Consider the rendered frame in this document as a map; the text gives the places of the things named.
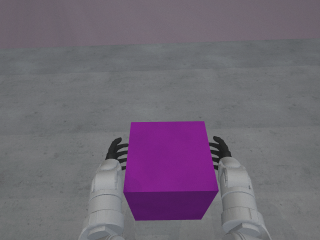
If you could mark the right robot forearm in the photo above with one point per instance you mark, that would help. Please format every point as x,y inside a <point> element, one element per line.
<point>240,211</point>

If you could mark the left robot hand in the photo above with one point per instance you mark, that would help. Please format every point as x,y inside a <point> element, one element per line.
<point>113,154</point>

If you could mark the right robot hand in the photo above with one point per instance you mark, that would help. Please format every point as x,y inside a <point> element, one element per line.
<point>223,150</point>

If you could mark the left robot forearm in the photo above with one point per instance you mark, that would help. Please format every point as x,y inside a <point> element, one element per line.
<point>104,216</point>

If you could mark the carton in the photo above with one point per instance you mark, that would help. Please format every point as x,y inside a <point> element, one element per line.
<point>169,172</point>

